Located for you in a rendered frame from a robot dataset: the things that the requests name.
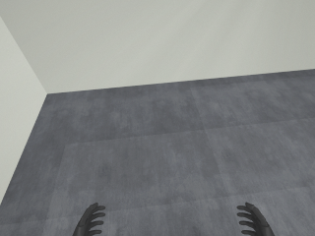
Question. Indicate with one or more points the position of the right robot hand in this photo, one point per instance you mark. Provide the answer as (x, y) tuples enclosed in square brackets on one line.
[(259, 224)]

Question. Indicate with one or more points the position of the left robot hand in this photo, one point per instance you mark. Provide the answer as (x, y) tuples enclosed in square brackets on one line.
[(85, 224)]

